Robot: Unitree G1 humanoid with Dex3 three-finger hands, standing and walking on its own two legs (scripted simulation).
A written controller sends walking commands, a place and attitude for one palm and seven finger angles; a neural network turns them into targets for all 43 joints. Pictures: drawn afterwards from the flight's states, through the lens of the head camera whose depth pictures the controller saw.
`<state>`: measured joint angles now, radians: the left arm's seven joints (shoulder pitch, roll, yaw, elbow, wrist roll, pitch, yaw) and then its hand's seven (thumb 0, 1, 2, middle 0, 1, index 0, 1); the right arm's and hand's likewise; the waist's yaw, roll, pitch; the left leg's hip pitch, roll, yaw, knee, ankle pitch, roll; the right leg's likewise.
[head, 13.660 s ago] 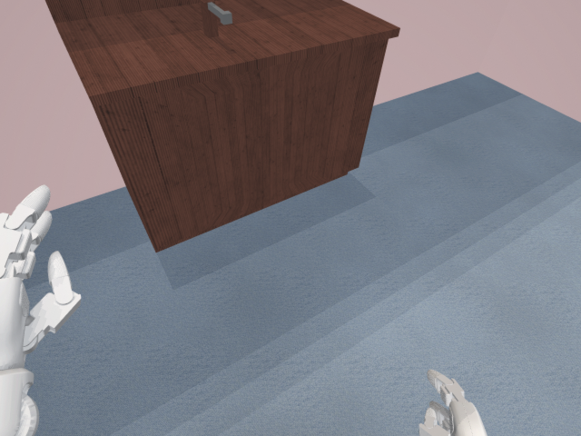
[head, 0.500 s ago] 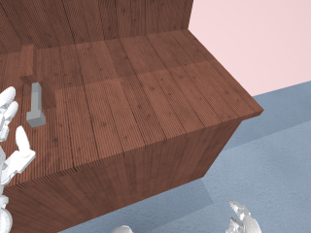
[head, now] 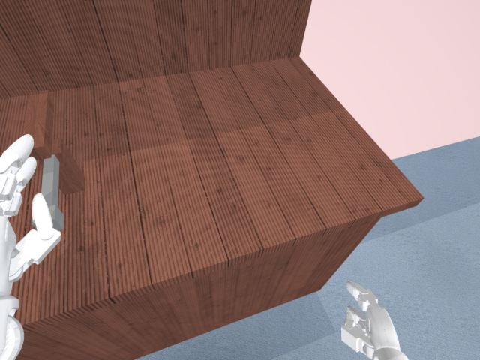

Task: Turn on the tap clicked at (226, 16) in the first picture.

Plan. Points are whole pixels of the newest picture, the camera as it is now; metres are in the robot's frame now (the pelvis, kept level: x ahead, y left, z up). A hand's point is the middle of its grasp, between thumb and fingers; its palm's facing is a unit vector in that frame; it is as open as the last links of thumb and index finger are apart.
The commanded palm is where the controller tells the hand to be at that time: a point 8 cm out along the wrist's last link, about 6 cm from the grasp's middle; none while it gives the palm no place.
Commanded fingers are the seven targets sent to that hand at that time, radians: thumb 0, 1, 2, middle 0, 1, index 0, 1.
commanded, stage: come to a stop and stand still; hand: left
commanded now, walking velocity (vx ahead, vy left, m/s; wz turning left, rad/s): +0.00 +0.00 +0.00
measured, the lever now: (48, 219) +0.27 +0.30 +0.10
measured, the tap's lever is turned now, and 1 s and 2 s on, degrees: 0 0 0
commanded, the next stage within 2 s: look again from close up in 0.22 s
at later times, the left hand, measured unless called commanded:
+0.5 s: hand (33, 203) +0.24 +0.26 +0.19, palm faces +0.43 -0.79 -0.45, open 7.5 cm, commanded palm +0.15 +0.27 +0.18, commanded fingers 0.00 0.90 0.90 -0.20 -0.30 -0.20 -0.30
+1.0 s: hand (16, 268) +0.18 +0.27 +0.16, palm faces +0.36 -0.86 -0.37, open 7.5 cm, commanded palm +0.12 +0.30 +0.18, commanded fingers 0.00 0.90 0.90 -0.20 -0.30 -0.20 -0.30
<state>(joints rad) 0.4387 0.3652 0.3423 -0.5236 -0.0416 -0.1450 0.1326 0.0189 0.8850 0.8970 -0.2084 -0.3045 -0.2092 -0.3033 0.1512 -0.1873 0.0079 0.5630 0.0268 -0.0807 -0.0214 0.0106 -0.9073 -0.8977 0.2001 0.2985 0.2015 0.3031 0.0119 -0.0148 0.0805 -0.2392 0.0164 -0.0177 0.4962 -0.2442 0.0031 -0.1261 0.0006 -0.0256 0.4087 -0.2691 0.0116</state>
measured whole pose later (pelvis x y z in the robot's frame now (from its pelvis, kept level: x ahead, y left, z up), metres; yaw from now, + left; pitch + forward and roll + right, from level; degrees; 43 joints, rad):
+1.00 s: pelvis -0.05 +0.02 +0.00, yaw -2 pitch -2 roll -2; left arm 0.36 0.36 0.35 -0.45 -0.01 -0.21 0.10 0.02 0.89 0.90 -0.21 -0.30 -0.21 -0.30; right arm 0.19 -0.16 0.03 0.54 0.02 -0.15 -0.01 0.01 -0.91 -0.90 0.20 0.30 0.20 0.30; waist 0.04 -0.03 0.09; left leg -0.30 0.01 0.04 0.50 -0.17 0.04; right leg -0.21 -0.01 0.00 0.44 -0.20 0.02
